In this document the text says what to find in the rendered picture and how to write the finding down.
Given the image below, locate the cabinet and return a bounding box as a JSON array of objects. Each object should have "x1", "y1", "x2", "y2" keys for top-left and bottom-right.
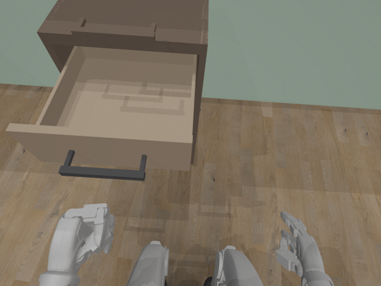
[{"x1": 37, "y1": 0, "x2": 209, "y2": 164}]

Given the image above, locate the robot thigh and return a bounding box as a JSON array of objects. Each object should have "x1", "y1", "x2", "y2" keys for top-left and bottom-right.
[
  {"x1": 214, "y1": 248, "x2": 263, "y2": 286},
  {"x1": 126, "y1": 244, "x2": 169, "y2": 286}
]

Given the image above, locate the right robot thigh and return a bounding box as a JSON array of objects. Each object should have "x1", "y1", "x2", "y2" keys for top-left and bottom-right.
[{"x1": 214, "y1": 248, "x2": 263, "y2": 286}]

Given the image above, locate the left robot hand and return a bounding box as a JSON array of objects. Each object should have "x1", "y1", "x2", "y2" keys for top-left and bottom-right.
[{"x1": 47, "y1": 203, "x2": 115, "y2": 274}]

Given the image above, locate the left robot thigh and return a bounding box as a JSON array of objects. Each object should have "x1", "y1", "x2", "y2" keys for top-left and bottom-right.
[{"x1": 126, "y1": 244, "x2": 169, "y2": 286}]

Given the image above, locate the robot right forearm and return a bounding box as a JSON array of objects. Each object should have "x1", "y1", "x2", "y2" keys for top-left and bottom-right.
[{"x1": 301, "y1": 271, "x2": 334, "y2": 286}]

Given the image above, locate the handle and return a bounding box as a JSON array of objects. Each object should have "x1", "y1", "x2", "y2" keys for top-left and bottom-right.
[
  {"x1": 58, "y1": 150, "x2": 147, "y2": 181},
  {"x1": 71, "y1": 26, "x2": 155, "y2": 43}
]

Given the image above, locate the right robot hand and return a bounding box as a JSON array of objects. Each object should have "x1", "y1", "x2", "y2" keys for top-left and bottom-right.
[{"x1": 276, "y1": 211, "x2": 325, "y2": 278}]

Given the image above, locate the drawer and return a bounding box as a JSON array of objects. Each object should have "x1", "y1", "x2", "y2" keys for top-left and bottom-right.
[{"x1": 6, "y1": 46, "x2": 197, "y2": 171}]

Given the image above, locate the robot left forearm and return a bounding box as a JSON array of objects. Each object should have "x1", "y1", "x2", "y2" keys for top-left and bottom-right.
[{"x1": 38, "y1": 271, "x2": 80, "y2": 286}]

